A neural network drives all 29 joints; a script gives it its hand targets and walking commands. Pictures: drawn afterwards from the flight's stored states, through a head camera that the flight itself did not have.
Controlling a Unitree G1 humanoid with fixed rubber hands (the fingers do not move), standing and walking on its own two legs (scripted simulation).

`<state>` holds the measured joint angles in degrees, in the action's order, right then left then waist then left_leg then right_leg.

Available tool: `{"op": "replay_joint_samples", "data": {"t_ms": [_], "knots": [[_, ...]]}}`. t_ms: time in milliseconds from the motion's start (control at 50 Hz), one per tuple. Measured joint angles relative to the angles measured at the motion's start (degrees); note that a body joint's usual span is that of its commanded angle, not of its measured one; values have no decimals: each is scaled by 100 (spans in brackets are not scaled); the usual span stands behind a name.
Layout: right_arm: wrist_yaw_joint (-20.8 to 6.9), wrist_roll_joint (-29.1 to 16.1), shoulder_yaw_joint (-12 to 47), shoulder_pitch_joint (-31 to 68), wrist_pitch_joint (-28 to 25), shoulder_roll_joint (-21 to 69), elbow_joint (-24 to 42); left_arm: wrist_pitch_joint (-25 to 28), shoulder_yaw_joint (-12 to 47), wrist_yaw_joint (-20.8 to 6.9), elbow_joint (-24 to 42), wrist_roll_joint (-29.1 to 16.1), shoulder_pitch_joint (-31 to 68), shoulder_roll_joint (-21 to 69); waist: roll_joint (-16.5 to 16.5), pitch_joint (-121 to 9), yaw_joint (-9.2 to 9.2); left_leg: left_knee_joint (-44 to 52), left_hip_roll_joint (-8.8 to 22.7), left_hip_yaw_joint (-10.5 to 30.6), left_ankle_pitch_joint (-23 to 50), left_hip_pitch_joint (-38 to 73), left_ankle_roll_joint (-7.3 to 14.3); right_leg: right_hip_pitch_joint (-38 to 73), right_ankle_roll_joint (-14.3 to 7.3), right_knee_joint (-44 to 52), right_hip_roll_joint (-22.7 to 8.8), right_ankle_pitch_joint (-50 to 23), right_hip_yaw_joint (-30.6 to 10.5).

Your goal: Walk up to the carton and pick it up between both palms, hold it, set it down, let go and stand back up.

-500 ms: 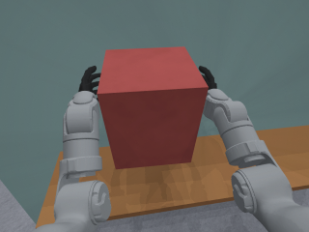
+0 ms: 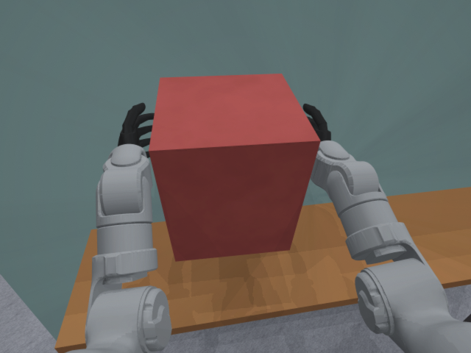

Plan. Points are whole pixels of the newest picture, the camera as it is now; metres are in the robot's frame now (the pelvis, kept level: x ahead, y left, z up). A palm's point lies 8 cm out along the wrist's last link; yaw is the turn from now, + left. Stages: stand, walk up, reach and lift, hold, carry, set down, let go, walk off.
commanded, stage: hold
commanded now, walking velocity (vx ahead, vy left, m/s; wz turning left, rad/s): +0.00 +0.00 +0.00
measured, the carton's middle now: (228, 168) +0.37 +0.01 +0.19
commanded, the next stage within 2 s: none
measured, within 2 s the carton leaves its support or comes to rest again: neither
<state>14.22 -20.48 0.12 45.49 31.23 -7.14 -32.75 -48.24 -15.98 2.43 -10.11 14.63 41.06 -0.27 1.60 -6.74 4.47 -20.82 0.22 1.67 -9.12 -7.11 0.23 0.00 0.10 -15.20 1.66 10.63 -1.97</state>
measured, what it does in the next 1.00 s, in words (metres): stands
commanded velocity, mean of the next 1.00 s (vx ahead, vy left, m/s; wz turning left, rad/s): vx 0.00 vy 0.00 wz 0.00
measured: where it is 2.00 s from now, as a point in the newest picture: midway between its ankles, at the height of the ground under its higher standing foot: outside the picture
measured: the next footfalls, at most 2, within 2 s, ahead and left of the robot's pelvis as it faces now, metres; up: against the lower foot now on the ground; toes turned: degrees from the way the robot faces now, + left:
none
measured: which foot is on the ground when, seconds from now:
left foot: down 0.00-1.00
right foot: down 0.00-1.00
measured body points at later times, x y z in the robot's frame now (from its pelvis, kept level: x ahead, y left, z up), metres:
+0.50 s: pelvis +0.00 -0.01 +0.00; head -0.09 +0.01 +0.44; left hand +0.37 +0.15 +0.25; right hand +0.37 -0.15 +0.24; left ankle +0.03 +0.11 -0.75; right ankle -0.02 -0.12 -0.75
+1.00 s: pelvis +0.00 +0.00 +0.00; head -0.08 +0.03 +0.44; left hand +0.38 +0.16 +0.25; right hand +0.38 -0.15 +0.23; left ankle +0.03 +0.11 -0.75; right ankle -0.02 -0.12 -0.75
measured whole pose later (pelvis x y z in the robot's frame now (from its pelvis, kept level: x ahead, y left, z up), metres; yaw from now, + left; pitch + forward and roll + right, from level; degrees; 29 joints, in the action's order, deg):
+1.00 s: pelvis +0.00 +0.00 +0.00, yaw +0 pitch -4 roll -1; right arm 14.4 -20.1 -0.6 46.6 31.4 -6.9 -34.5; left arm -47.9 -16.2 2.0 -12.8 14.6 42.6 -1.0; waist 2.0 -7.3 4.5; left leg -20.8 0.1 1.8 -9.1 -7.2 0.2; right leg -0.2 0.1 -15.3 1.6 10.7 -1.9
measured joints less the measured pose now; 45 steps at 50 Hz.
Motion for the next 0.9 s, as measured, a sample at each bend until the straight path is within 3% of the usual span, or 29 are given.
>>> {"op": "replay_joint_samples", "data": {"t_ms": [500,900], "knots": [[11,182,-185,275,118,56,-327,121,-138,-58,-599,-56,331,-99,3,-108,-29,102,27,41,91,11,-56,-51,-55,-38,33,-16,33],[27,52,-105,166,38,38,-246,53,-33,-51,-392,-27,221,-103,54,-98,3,6,-5,16,5,-23,-6,-45,-7,-33,1,12,5]]}}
